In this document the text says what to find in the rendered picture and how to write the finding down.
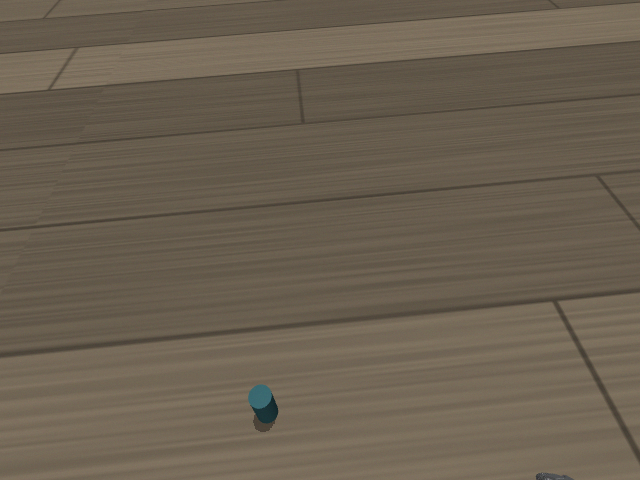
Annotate can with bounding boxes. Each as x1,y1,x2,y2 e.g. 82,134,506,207
248,385,278,423

